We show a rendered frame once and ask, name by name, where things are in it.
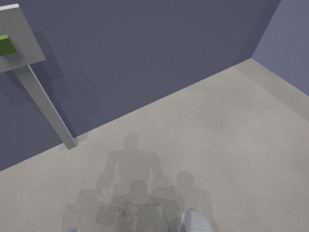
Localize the button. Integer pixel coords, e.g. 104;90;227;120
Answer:
0;35;17;57

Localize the right robot thigh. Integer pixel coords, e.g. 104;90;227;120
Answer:
180;209;213;232

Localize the panel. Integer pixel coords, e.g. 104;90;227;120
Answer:
0;4;76;150

